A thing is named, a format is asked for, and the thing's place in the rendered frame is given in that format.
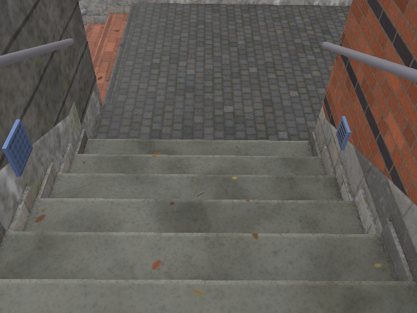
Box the stairs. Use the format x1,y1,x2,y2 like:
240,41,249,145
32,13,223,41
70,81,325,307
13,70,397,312
85,14,128,105
0,139,417,313

